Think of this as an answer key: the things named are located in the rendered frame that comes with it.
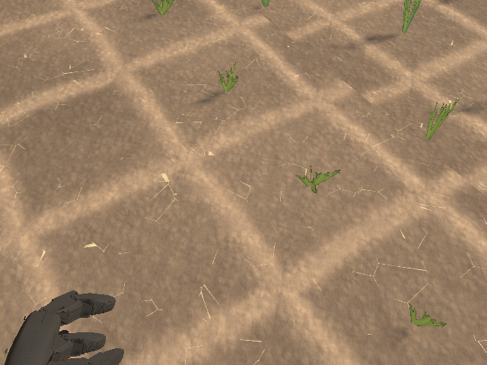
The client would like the left robot hand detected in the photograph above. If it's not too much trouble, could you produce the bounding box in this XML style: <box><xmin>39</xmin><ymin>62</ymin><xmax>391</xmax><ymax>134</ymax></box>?
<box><xmin>5</xmin><ymin>290</ymin><xmax>124</xmax><ymax>365</ymax></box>

